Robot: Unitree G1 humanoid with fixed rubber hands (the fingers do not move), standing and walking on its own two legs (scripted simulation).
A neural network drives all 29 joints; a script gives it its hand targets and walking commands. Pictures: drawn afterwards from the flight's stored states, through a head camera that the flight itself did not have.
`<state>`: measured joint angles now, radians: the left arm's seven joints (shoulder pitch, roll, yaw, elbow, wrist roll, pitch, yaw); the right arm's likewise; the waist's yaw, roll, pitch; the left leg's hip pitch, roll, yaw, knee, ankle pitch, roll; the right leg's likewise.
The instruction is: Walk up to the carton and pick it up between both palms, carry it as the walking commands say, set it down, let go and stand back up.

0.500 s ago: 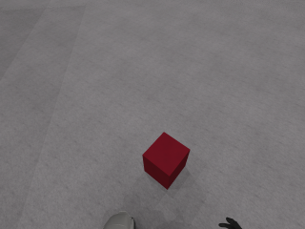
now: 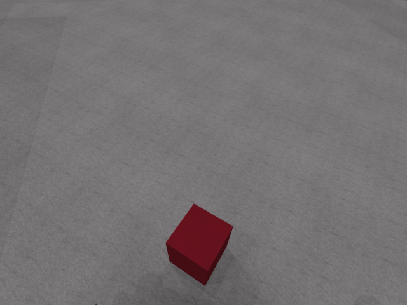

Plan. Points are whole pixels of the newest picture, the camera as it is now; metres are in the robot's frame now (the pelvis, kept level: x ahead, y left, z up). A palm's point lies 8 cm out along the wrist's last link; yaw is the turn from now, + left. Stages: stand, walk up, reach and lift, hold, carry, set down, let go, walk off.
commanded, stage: walk up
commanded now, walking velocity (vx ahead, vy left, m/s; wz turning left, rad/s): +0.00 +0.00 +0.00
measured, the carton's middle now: (199, 244) +0.46 -0.03 -0.65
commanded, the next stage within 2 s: none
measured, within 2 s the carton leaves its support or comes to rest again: neither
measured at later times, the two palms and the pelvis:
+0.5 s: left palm out of the picture -0.01 +0.30 -0.12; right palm out of the picture +0.07 -0.25 -0.12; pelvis +0.01 +0.03 +0.00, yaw -6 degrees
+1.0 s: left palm (54, 256) +0.26 +0.33 -0.12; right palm out of the picture -0.04 -0.06 -0.15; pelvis +0.06 +0.15 -0.01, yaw -24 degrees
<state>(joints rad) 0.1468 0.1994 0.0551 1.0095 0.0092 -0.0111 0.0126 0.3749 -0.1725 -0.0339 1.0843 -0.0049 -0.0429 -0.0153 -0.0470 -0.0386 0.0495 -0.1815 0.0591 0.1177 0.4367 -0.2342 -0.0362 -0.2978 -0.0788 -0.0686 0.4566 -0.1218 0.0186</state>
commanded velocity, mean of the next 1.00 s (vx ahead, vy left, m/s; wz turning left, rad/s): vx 0.07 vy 0.17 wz -0.34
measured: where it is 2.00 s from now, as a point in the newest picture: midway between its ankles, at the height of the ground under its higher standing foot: outside the picture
